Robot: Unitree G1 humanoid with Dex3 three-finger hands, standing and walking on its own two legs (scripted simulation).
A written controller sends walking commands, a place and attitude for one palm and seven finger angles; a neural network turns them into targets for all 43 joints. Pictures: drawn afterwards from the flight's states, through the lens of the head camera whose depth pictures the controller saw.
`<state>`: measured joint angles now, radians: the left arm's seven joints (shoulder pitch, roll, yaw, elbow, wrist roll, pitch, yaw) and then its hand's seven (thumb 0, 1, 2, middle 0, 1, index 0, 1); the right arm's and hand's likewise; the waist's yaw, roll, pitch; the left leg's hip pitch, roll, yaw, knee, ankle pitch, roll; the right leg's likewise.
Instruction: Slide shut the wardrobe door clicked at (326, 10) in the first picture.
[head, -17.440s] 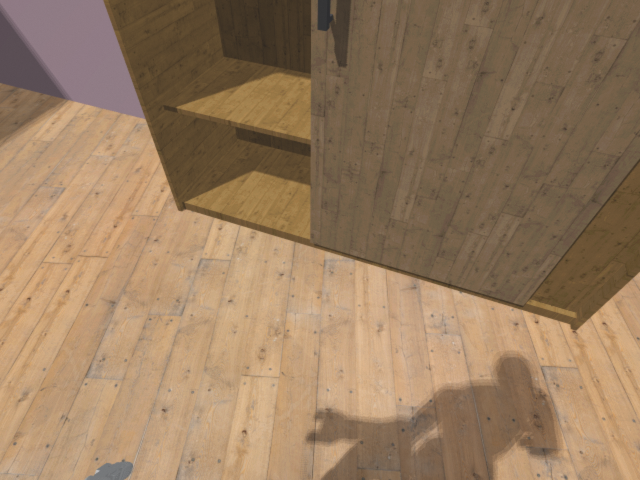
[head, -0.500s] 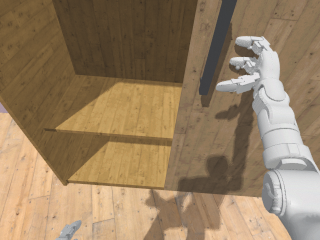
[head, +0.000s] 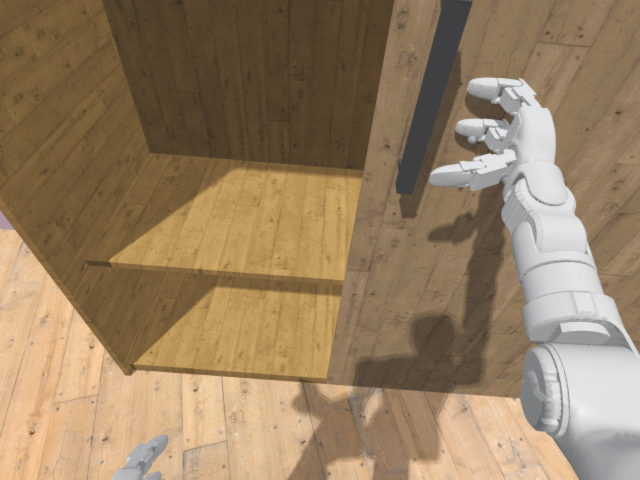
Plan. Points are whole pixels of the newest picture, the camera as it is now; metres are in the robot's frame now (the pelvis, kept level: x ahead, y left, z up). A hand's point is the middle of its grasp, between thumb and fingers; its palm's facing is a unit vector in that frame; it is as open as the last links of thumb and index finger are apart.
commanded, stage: move the hooked fingers beside the handle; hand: right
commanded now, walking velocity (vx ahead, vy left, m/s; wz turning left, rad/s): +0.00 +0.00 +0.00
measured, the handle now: (423, 103) +0.50 -0.09 +0.25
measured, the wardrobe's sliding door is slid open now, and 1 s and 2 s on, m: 0.62 0.62 0.62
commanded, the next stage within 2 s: feel for the door with the fingertips in 0.50 s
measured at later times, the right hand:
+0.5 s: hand (476, 137) +0.46 -0.15 +0.23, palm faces +0.07 +1.00 -0.03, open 13.8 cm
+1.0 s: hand (468, 139) +0.46 -0.14 +0.23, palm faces +0.12 +0.99 -0.06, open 14.0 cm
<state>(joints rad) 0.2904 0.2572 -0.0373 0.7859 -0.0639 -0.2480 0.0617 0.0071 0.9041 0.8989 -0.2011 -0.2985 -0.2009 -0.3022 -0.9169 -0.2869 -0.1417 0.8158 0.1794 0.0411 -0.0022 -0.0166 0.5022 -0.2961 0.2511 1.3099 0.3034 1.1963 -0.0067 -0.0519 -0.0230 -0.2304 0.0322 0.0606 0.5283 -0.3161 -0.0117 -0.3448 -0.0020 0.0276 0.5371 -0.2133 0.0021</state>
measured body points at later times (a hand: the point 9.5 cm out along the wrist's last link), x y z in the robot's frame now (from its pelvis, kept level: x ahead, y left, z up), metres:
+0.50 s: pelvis +0.00 +0.00 +0.00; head +0.01 +0.01 +0.45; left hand +0.09 +0.25 -0.12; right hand +0.45 -0.20 +0.23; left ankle -0.02 +0.13 -0.73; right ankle +0.04 -0.12 -0.73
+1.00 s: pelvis -0.01 -0.01 +0.00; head +0.01 +0.00 +0.45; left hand +0.09 +0.24 -0.12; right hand +0.44 -0.19 +0.23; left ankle -0.02 +0.13 -0.73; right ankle +0.04 -0.12 -0.73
